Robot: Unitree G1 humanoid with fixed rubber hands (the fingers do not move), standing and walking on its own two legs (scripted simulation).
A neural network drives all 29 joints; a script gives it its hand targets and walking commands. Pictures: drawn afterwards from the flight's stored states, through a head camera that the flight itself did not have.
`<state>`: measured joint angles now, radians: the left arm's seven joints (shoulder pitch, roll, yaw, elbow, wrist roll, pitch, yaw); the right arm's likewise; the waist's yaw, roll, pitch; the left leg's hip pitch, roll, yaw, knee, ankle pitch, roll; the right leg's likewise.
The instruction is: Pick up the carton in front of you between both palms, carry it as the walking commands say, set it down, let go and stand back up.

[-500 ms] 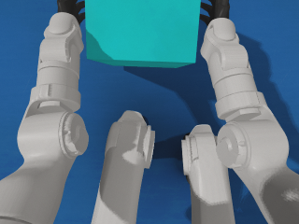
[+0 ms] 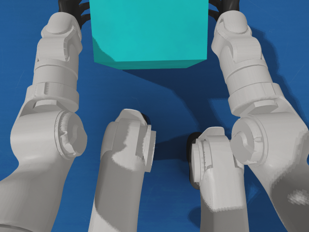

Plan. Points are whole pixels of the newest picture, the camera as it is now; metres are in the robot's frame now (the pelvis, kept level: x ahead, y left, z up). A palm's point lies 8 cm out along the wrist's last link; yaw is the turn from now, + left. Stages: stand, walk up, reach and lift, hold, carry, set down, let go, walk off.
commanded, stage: set down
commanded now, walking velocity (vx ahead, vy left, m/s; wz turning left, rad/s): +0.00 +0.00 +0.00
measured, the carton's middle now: (150, 23) +0.52 +0.13 -0.26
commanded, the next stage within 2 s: let go in 1.76 s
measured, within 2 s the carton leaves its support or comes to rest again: neither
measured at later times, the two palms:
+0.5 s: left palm (71, 19) +0.48 +0.29 -0.19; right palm (228, 14) +0.54 -0.02 -0.18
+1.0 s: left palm out of the picture +0.49 +0.34 -0.10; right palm out of the picture +0.56 -0.02 -0.10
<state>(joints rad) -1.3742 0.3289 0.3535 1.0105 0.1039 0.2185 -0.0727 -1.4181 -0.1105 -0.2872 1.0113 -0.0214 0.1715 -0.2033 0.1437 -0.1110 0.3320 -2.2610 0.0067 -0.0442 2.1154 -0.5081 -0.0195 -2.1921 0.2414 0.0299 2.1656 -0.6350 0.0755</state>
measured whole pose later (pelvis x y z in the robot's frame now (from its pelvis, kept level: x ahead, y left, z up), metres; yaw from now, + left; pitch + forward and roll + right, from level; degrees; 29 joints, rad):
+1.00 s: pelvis -0.01 +0.01 +0.03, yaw +2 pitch +35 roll -4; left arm -1.34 0.47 0.25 0.98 -0.13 0.15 -0.03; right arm -1.35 -0.20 -0.15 0.84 0.10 0.22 -0.21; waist 0.11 -0.06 0.30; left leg -2.18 -0.01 -0.03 2.04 -0.48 0.02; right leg -2.07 0.12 0.00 2.09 -0.64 0.05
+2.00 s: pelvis +0.05 +0.03 +0.29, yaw +4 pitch +40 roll -3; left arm -0.84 0.33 0.33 0.78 0.10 0.13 -0.14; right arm -0.80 -0.07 -0.24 0.63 -0.12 0.19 -0.13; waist 0.06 -0.03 -0.02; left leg -1.43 -0.04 -0.04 1.01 -0.27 0.03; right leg -1.34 0.07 0.07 1.02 -0.38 0.05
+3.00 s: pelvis +0.13 +0.00 +0.39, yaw +7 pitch -4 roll +1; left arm 0.22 0.22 0.05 0.42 0.02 0.13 -0.08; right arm 0.21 -0.20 -0.03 0.43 -0.01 0.13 0.06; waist 0.00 -0.03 0.11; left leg -0.12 -0.03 -0.05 0.43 -0.23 -0.01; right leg -0.05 0.04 0.06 0.45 -0.33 -0.03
